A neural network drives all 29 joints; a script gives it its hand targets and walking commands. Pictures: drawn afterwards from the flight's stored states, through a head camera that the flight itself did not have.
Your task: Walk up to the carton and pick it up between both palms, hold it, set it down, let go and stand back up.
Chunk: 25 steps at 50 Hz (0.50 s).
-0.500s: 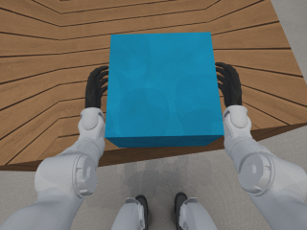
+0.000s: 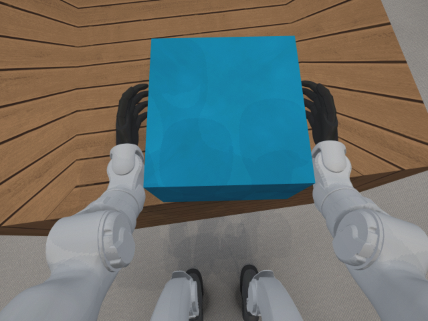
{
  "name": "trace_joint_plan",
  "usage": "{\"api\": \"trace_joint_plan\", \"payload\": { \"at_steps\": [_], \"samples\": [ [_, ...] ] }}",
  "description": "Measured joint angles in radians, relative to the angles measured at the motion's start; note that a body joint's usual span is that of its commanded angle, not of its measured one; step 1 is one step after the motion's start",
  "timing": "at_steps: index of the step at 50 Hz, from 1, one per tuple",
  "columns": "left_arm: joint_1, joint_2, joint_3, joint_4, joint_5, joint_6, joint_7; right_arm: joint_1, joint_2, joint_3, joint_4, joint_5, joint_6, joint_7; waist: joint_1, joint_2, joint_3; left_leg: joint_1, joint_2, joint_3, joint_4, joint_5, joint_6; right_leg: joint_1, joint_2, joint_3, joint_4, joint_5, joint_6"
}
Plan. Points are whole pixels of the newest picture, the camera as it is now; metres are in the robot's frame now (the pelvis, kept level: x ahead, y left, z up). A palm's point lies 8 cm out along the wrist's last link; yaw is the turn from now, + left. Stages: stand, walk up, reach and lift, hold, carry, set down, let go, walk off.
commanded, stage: set down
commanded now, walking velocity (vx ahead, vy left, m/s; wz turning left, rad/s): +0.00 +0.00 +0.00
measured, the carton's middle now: (224, 125) +0.48 +0.01 -0.07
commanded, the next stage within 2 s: none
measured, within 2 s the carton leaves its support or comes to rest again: neither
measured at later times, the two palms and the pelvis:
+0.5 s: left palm (121, 137) +0.45 +0.21 -0.06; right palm (328, 134) +0.46 -0.19 -0.05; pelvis +0.00 +0.00 -0.03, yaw -3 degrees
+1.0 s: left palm (98, 120) +0.46 +0.23 +0.00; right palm (351, 111) +0.48 -0.21 +0.00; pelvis -0.02 -0.02 -0.04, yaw +0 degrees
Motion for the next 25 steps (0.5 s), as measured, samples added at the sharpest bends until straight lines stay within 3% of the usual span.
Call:
{"api": "trace_joint_plan", "payload": {
  "at_steps": [9,15,17,20,25],
  "samples": [
    [-0.001,-0.002,-0.01,0.003,-0.003,0.007,0.01,-0.002,-0.009,0.023,0.015,0.016,0.006,-0.001,0.006,0.004,-0.017,-0.024,0.003,0.003,0.028,-0.016,0.003,-0.024,0.002,0.003,0.024,-0.011,0.003],
    [-0.003,0.006,-0.06,0.012,-0.034,0.03,0.017,-0.008,-0.032,0.115,0.071,0.069,0.029,-0.004,0.014,0.004,-0.033,-0.041,0.01,0.007,0.046,-0.027,0.003,-0.043,0.009,0.008,0.037,-0.016,0.004],
    [0.0,0.015,-0.128,0.018,-0.075,0.049,0.021,-0.005,-0.042,0.202,0.102,0.121,0.048,-0.005,0.017,0.003,-0.055,-0.063,0.014,0.006,0.059,-0.033,0.002,-0.064,0.012,0.009,0.047,-0.019,0.004],
    [0.005,0.027,-0.245,0.042,-0.184,0.078,0.027,0.004,-0.048,0.354,0.126,0.259,0.072,-0.015,0.025,0.003,-0.099,-0.107,0.02,0.001,0.088,-0.045,-0.002,-0.107,0.02,0.01,0.068,-0.025,0.003],
    [0.023,0.057,-0.365,0.017,-0.326,0.108,0.025,0.012,-0.081,0.505,0.039,0.431,0.09,-0.026,0.043,0.01,-0.134,-0.157,0.016,-0.024,0.154,-0.07,-0.013,-0.157,0.029,0.011,0.126,-0.044,0.003]
  ]
}}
